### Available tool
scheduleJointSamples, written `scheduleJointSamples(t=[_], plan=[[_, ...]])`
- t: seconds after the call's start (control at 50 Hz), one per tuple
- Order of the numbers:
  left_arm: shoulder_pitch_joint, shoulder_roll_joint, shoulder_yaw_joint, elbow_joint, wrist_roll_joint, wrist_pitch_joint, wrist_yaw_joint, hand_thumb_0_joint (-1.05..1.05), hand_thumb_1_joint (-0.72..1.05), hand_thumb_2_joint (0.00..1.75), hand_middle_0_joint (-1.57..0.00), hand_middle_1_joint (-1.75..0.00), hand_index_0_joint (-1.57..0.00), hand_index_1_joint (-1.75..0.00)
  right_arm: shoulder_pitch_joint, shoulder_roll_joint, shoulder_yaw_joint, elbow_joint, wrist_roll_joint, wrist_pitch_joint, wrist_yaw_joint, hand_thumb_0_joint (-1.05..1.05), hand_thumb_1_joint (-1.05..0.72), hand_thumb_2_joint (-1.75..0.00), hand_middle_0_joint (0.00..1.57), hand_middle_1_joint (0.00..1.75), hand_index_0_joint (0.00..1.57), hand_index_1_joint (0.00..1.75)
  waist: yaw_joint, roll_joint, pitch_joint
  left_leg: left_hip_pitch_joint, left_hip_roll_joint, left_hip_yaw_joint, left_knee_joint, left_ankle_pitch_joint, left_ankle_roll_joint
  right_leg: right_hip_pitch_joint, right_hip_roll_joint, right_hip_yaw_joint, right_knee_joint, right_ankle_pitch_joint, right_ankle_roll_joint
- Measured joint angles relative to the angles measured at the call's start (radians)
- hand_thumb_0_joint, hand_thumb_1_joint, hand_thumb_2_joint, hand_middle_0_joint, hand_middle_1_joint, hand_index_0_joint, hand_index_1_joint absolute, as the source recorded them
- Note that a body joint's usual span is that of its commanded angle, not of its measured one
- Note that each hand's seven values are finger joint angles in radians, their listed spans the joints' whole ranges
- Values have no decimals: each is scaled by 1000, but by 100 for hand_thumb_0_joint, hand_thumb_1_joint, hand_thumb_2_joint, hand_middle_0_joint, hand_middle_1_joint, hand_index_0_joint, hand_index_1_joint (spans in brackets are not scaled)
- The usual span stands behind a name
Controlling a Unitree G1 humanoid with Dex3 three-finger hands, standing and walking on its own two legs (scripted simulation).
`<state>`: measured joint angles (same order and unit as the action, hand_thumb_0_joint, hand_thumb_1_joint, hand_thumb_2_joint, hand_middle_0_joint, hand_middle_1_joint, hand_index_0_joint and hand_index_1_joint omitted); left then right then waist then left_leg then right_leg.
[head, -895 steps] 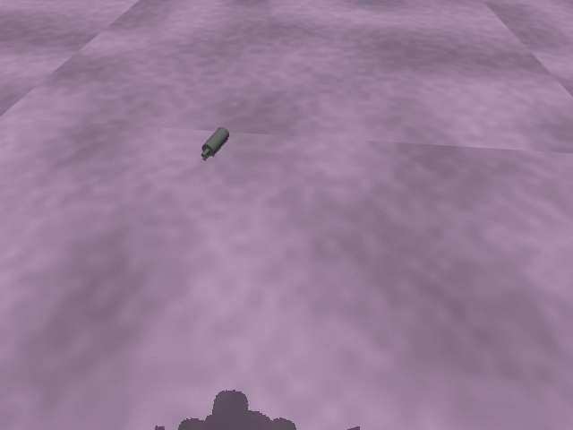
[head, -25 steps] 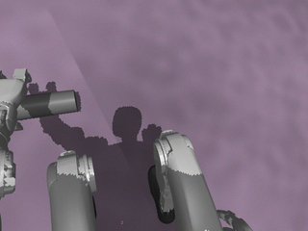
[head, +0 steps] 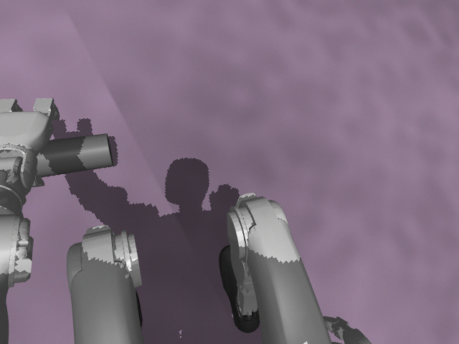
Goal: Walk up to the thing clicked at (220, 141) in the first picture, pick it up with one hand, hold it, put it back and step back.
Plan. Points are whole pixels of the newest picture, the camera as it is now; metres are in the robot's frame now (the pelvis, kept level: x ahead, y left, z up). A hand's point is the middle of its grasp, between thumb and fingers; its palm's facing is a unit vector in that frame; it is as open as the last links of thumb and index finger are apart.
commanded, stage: approach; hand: left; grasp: from above
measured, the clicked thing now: (51, 157) +0.50 +0.26 -0.30
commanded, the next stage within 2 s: close in in 0.34 s
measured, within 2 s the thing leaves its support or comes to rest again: neither
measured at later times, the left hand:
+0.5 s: hand (38, 152) +0.48 +0.25 -0.19, palm faces -0.48 -0.04 -0.88, open 13.4 cm
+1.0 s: hand (57, 157) +0.48 +0.23 -0.23, palm faces -0.47 -0.05 -0.88, open 13.4 cm
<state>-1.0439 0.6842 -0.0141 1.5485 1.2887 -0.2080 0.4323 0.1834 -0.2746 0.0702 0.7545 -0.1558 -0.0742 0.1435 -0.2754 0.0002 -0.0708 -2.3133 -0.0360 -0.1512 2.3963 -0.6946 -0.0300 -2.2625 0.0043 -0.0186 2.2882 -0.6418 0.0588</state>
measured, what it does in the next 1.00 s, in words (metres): stands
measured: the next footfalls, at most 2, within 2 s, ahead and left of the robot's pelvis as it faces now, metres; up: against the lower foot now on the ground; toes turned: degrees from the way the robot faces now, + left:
none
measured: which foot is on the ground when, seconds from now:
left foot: down 0.00-1.00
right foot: down 0.00-1.00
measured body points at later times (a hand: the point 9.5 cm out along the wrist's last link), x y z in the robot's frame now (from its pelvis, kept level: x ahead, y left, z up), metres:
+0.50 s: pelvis +0.00 +0.00 -0.01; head +0.25 +0.05 +0.36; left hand +0.50 +0.25 -0.14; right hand +0.01 -0.27 -0.11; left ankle +0.07 +0.13 -0.30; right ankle +0.11 -0.14 -0.30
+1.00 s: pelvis +0.00 +0.00 -0.02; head +0.26 +0.08 +0.34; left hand +0.50 +0.23 -0.18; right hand +0.01 -0.27 -0.09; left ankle +0.07 +0.13 -0.30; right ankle +0.11 -0.14 -0.30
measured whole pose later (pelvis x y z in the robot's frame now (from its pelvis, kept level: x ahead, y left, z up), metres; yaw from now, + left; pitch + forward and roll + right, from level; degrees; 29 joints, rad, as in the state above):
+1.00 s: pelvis +0.00 +0.00 -0.02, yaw -2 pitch +33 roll -10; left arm -1.10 0.78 0.06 1.73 1.34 -0.19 0.56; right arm 0.18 -0.31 0.14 0.71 -0.22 -0.14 0.19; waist -0.37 -0.04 0.03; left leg -2.35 -0.03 -0.20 2.48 -0.71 -0.04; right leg -2.30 0.02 -0.05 2.34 -0.63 0.07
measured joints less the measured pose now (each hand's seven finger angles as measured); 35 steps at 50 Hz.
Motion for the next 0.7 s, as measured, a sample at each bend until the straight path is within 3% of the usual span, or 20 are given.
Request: scheduleJointSamples(t=[0.16,0.26,0.38,0.52,0.6,0.7], plan=[[-114,15,19,124,40,47,59,0,-48,105,-11,-109,-12,-108,-3,-11,34,-26,-18,-16,2,0,-90,-89,20,30,21,30,-73,-2,16,-18,4,-12,13,-4,-2,-18,7,-11,4,5,-5],[-88,27,64,94,31,91,69,0,-47,105,-12,-108,-13,-108,18,-20,44,-48,-16,-14,17,0,-90,-89,20,30,21,30,-93,8,33,-24,10,-16,26,-13,-3,-28,13,-12,13,4,5],[1,20,90,12,-24,107,24,0,-46,106,-13,-107,-13,-107,40,-13,39,-46,-2,-2,31,1,-90,-89,20,30,21,30,-65,22,39,-22,12,-14,31,-21,-6,-32,14,-8,22,-3,9],[33,15,43,-59,-58,56,-39,0,-47,109,-13,-109,-13,-109,29,-1,20,-22,1,1,30,1,-91,-89,20,30,21,30,-9,17,44,-10,3,-13,30,-19,-13,-19,6,-7,28,-8,9],[4,19,15,-21,-46,20,-36,0,-47,111,-13,-111,-13,-111,6,-5,19,-22,-3,-1,22,1,-91,-89,20,30,21,30,-5,8,43,-6,0,-20,32,-18,-14,-12,4,-13,27,-7,9],[-22,29,19,39,-3,-7,-1,0,-44,114,-13,-115,-14,-115,-16,-20,29,-41,-12,-10,17,0,-91,-89,20,30,21,30,-25,-5,46,-6,-1,-30,39,-15,-15,-8,6,-22,27,-3,4]])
